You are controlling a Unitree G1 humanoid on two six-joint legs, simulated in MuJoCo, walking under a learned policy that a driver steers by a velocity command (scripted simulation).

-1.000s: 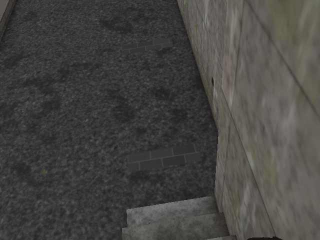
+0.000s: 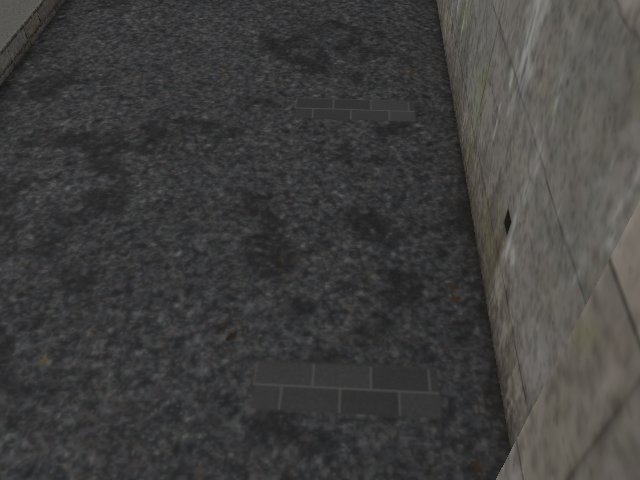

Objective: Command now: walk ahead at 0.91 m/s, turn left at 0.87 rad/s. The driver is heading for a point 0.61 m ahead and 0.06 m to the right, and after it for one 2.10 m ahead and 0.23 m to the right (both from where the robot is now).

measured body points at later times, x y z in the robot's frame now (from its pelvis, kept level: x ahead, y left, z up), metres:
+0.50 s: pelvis +0.22 +0.04 -0.24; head +0.22 +0.01 +0.21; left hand +0.09 +0.27 -0.37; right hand +0.37 -0.14 -0.38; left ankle +0.27 +0.15 -0.97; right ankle +0.16 -0.06 -0.79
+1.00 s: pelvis +0.29 +0.02 -0.33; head +0.26 +0.02 +0.11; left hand +0.30 +0.28 -0.48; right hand +0.42 -0.18 -0.47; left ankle +0.30 +0.11 -1.01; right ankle +0.31 -0.10 -0.97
